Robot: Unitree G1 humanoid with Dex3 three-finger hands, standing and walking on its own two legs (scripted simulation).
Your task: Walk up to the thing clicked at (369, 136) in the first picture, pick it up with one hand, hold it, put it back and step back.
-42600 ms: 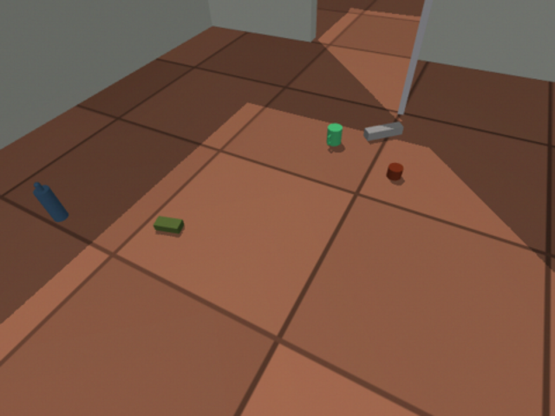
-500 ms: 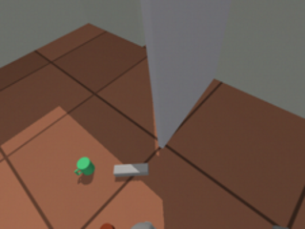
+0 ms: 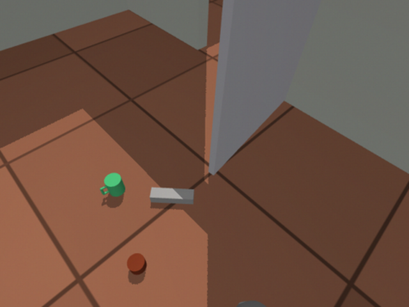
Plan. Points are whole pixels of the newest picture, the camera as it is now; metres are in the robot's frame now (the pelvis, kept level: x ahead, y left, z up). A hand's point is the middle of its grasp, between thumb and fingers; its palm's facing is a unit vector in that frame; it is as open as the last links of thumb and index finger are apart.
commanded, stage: step back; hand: left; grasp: from above
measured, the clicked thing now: (172, 195) +0.76 +0.20 -0.74
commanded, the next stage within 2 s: stand in 1.82 s
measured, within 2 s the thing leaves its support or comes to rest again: neither
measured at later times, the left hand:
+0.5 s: hand out of the picture -0.06 +0.24 -0.14, palm faces -0.01 -0.90 -0.43, open 7.4 cm
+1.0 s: hand out of the picture -0.28 +0.21 -0.16, palm faces -0.04 -0.92 -0.38, open 7.4 cm
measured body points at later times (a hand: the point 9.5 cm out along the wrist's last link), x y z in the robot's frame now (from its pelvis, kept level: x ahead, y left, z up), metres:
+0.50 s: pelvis -0.18 -0.03 -0.01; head -0.12 -0.04 +0.43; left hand -0.06 +0.28 -0.11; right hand -0.11 -0.36 -0.14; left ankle -0.22 +0.09 -0.70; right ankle -0.11 -0.15 -0.74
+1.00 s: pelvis -0.32 -0.06 -0.01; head -0.32 -0.06 +0.44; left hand -0.28 +0.26 -0.13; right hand -0.23 -0.38 -0.12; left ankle -0.24 +0.07 -0.72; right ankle -0.36 -0.18 -0.74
